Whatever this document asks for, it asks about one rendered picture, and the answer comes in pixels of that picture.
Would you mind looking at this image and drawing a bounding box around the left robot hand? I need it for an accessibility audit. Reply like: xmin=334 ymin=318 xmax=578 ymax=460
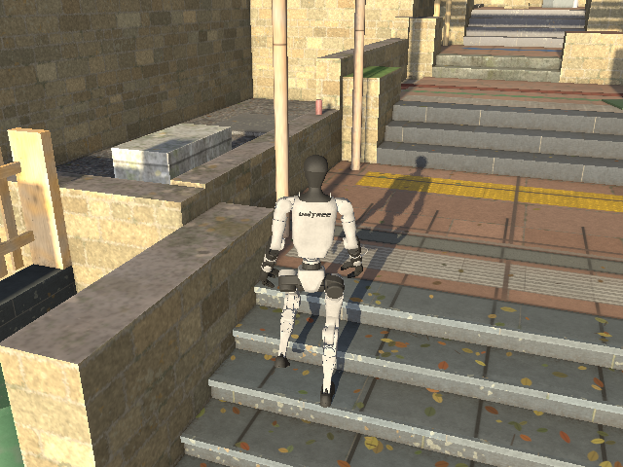
xmin=259 ymin=268 xmax=279 ymax=288

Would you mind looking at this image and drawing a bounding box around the right robot thigh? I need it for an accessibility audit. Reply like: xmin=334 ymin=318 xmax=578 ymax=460
xmin=322 ymin=273 xmax=345 ymax=344

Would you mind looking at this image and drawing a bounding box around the left robot forearm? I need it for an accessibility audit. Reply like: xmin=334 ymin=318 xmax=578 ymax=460
xmin=261 ymin=236 xmax=279 ymax=272

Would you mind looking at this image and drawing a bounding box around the right robot forearm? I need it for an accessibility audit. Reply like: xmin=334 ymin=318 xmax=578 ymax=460
xmin=348 ymin=236 xmax=362 ymax=266

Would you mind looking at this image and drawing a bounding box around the right robot upper arm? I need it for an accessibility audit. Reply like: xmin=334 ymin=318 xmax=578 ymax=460
xmin=335 ymin=198 xmax=358 ymax=250

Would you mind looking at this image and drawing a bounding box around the right robot hand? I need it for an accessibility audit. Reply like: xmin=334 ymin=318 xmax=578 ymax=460
xmin=341 ymin=261 xmax=363 ymax=278

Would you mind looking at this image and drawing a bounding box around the robot right shin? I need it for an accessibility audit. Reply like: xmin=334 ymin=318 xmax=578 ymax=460
xmin=322 ymin=328 xmax=339 ymax=394

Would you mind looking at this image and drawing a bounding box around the left robot upper arm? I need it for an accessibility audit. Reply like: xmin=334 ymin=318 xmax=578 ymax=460
xmin=270 ymin=197 xmax=295 ymax=251

